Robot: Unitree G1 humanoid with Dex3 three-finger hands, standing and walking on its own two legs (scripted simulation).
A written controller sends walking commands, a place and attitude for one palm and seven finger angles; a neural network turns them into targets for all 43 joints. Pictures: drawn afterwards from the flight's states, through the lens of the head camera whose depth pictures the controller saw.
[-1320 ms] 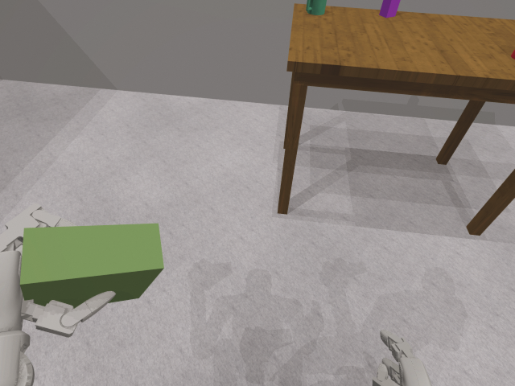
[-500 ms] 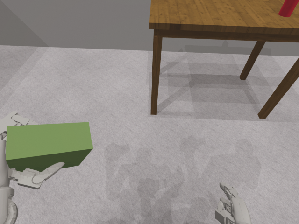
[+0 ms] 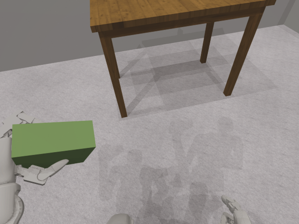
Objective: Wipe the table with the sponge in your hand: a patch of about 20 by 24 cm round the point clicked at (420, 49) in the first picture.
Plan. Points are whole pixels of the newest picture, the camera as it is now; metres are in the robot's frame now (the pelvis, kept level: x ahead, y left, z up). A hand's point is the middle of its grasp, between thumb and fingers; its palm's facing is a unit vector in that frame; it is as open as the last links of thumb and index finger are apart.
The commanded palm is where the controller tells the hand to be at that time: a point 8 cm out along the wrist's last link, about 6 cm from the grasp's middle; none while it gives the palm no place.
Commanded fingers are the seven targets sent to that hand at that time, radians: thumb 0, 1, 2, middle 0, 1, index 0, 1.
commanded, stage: walk to a spot facing it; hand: left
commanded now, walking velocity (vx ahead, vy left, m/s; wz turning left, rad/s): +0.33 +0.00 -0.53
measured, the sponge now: (66, 145) +0.24 +0.19 +0.15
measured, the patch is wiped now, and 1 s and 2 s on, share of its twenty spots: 0.00 0.00 0.00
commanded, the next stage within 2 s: turn to face it in 1.48 s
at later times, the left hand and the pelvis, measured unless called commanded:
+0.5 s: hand (95, 84) +0.40 +0.17 +0.18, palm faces +0.15 -0.89 -0.42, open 9.9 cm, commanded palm +0.35 +0.22 +0.20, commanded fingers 0.00 0.10 1.30 -1.20 -1.60 -1.20 -1.60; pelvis +0.12 +0.00 +0.02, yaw -17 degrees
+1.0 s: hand (145, 44) +0.56 +0.05 +0.20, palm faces +0.07 -0.90 -0.44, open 9.9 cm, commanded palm +0.54 +0.11 +0.20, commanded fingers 0.00 0.10 1.30 -1.20 -1.60 -1.20 -1.60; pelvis +0.28 -0.08 +0.01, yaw -24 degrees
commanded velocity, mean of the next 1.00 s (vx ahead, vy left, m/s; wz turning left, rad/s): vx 0.37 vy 0.00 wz -0.23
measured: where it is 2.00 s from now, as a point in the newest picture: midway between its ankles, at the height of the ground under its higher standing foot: (203, 180)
